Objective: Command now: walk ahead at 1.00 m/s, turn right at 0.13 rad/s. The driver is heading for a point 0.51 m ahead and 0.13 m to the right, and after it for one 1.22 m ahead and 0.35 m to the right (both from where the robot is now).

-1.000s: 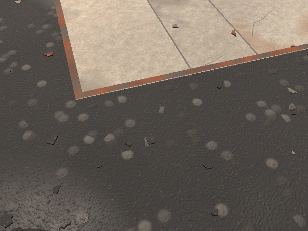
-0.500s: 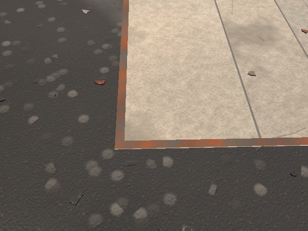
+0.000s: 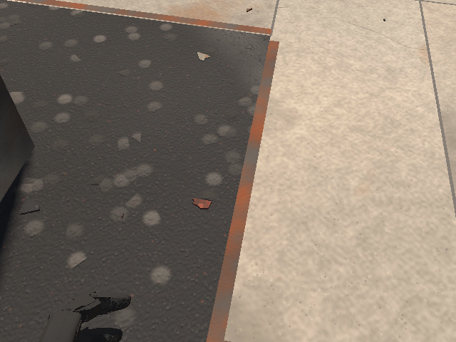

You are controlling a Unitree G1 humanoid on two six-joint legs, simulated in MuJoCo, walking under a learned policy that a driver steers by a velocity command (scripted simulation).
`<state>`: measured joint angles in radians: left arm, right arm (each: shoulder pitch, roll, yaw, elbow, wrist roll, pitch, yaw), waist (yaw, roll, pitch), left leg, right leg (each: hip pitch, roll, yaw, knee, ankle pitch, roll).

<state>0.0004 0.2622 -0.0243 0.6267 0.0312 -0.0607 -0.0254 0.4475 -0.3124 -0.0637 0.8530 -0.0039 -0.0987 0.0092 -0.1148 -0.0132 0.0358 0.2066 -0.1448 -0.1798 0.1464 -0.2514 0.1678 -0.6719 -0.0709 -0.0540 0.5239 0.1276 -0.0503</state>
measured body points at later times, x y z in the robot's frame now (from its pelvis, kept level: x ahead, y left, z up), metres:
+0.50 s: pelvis +0.50 -0.06 -0.01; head +0.54 -0.07 +0.44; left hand +0.53 +0.24 -0.13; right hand +0.72 -0.33 -0.04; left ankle +0.68 +0.03 -0.73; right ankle +0.26 -0.11 -0.70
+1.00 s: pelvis +0.91 -0.28 -0.01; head +0.93 -0.29 +0.44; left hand +1.21 -0.21 -0.11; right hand +0.72 -0.46 -0.15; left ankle +0.82 -0.03 -0.58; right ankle +0.92 -0.36 -0.72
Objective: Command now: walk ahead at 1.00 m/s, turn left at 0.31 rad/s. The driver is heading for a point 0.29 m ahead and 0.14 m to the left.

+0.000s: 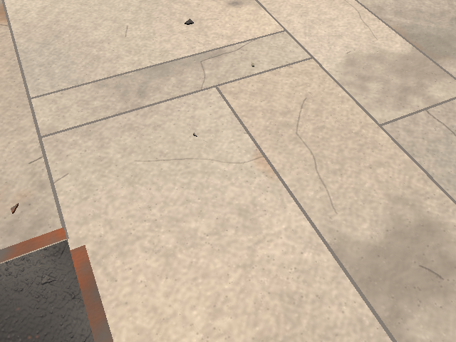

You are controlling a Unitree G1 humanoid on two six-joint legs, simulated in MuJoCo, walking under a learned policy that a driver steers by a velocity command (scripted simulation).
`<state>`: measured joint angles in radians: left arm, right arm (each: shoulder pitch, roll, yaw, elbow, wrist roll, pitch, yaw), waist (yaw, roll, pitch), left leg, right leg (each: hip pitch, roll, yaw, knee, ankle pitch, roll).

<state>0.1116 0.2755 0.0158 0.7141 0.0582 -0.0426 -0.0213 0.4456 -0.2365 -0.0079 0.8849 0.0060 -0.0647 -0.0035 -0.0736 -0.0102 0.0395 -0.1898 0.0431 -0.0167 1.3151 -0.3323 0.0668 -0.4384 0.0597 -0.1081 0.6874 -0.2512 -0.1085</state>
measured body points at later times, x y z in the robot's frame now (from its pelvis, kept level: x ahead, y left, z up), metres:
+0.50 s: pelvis +0.37 +0.07 +0.02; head +0.42 +0.09 +0.46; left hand +0.42 +0.34 -0.12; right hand +0.49 -0.16 -0.12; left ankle +0.46 +0.13 -0.71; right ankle +0.34 -0.09 -0.63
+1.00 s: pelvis +0.46 +0.05 +0.03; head +0.46 +0.05 +0.48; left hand +0.44 +0.29 -0.12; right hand +0.55 -0.18 -0.12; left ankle +0.46 +0.13 -0.71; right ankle +0.48 -0.06 -0.71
